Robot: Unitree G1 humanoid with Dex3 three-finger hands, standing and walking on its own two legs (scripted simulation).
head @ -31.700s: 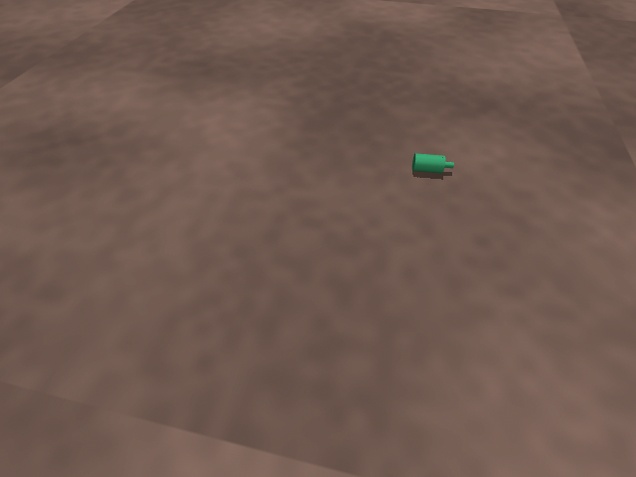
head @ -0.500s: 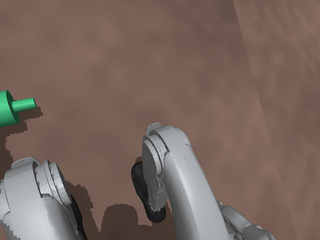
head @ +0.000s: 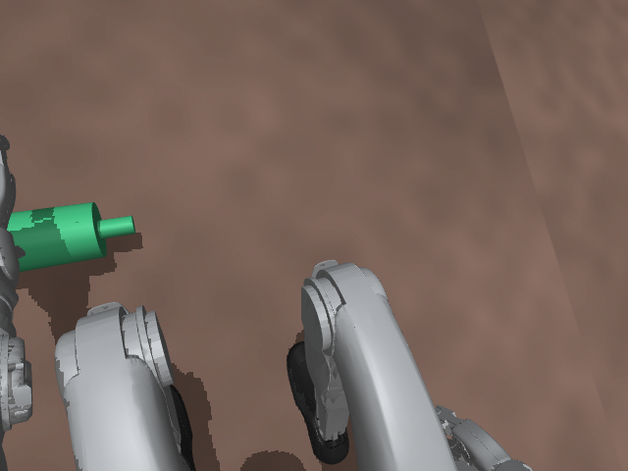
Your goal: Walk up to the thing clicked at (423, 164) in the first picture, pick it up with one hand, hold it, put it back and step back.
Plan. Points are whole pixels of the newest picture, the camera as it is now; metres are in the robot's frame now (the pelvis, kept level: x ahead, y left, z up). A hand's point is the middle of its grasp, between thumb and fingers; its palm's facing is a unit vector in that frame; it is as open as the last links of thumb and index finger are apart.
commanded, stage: withdraw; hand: left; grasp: from above
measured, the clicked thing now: (64, 235) +0.44 +0.28 -0.27
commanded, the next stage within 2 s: home in 0.58 s
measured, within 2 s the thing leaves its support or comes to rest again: neither
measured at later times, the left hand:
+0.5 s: hand out of the picture +0.38 +0.31 -0.12, palm faces -0.45 -0.09 -0.89, open 14.0 cm
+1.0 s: hand out of the picture +0.41 +0.31 -0.02, palm faces -0.34 -0.28 -0.90, open 11.7 cm
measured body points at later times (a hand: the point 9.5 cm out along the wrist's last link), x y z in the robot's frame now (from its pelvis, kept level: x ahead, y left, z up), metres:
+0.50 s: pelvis -0.02 -0.01 +0.03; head +0.18 +0.07 +0.43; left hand +0.40 +0.31 -0.07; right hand +0.09 -0.30 -0.06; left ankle +0.06 +0.13 -0.27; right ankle +0.10 -0.11 -0.27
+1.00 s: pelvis +0.00 +0.00 +0.10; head +0.20 +0.04 +0.50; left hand +0.42 +0.32 +0.03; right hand +0.08 -0.25 -0.04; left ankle +0.06 +0.13 -0.27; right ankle +0.10 -0.11 -0.27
